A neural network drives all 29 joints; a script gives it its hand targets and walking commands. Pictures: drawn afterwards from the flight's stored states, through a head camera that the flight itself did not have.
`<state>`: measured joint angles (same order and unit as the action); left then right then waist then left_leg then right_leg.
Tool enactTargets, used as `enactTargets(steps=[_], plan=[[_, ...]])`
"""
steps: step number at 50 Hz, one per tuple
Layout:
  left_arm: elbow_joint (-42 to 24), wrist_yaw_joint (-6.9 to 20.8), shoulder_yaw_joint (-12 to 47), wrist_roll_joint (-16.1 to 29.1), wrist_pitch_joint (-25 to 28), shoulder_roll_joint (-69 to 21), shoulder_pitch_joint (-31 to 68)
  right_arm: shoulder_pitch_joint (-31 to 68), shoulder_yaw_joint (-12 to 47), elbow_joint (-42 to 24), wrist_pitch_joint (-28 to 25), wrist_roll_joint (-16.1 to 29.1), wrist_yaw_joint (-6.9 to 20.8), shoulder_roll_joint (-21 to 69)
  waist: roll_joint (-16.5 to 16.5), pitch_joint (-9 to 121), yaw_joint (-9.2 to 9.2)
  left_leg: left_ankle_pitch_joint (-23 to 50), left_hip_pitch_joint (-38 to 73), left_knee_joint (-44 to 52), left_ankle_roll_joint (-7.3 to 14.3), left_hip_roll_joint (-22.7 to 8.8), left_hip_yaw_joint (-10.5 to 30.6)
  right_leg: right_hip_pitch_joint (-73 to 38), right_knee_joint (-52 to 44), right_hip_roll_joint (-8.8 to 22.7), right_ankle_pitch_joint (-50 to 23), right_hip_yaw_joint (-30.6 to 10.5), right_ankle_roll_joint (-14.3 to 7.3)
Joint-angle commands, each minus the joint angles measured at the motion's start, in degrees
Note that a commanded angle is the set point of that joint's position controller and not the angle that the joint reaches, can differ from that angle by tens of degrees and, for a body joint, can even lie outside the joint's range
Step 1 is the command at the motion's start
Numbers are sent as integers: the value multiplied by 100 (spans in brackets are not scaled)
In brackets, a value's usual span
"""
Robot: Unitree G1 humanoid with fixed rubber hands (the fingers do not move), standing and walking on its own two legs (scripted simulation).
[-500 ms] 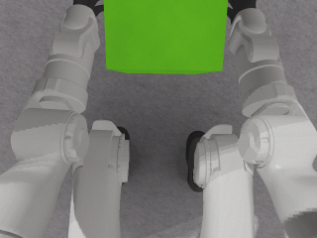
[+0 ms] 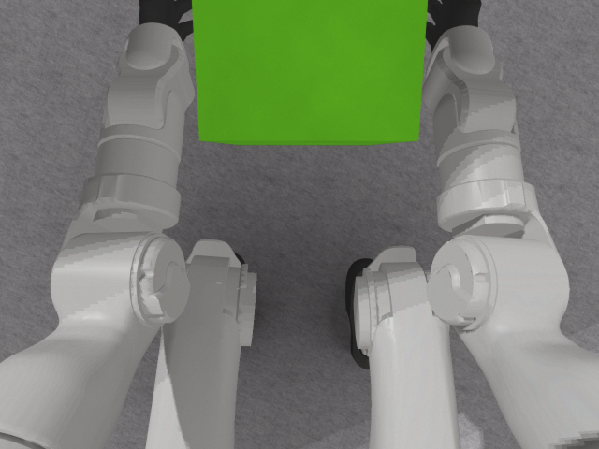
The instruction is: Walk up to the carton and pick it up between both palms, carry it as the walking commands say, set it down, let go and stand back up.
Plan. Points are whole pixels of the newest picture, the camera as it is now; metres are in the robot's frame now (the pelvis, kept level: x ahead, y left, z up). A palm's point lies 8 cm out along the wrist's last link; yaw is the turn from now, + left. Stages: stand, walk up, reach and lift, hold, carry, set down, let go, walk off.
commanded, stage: reach and lift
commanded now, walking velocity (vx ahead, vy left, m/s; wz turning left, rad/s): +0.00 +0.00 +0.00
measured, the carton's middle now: (306, 24) +0.57 +0.01 -0.19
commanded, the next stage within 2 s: none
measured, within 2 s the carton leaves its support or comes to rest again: neither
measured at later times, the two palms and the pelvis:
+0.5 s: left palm (140, 15) +0.52 +0.15 -0.07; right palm (482, 18) +0.53 -0.14 -0.06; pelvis +0.01 +0.00 +0.04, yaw +0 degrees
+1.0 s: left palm out of the picture +0.50 +0.15 +0.01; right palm (544, 0) +0.51 -0.14 +0.02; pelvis +0.00 +0.00 +0.09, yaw +0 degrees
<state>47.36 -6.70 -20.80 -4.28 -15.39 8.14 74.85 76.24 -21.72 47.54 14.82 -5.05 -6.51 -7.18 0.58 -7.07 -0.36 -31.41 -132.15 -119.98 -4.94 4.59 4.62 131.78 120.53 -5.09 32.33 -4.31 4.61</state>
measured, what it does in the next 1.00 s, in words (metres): rises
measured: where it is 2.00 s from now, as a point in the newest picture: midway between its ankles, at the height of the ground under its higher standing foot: (295, 327)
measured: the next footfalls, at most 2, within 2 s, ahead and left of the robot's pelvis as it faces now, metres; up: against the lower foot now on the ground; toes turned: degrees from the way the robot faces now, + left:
none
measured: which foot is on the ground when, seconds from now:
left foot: down 0.00-1.00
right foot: down 0.00-1.00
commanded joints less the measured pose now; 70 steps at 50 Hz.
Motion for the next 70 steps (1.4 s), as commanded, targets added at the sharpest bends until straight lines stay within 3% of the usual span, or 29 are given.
enactTargets(steps=[1,17,38,70], plan=[[-582,1645,2394,542,77,-5480,3623,3228,2375,-190,38,499,1633,5598,-51,7081,-51,1610,3740,1028,293,367,-1163,-3436,-1092,-334,-1575,1122,-273],[-1062,1648,2636,468,-64,-5788,3240,2841,2588,-638,172,427,1626,5881,-58,7898,-52,2148,4211,1475,228,458,-1124,-4022,-1536,-418,-2147,1052,-263],[-720,1778,2203,43,-327,-6193,2842,2455,2254,-365,405,68,1723,6266,-3,7475,-58,1553,4364,2408,233,507,-1112,-4258,-2475,-475,-1581,1017,-253],[-785,1878,2324,-83,-452,-6764,1873,1507,2327,-388,490,-80,1768,6851,-40,7371,-62,1713,5599,3643,205,558,-971,-5461,-3749,-548,-1717,898,-238]])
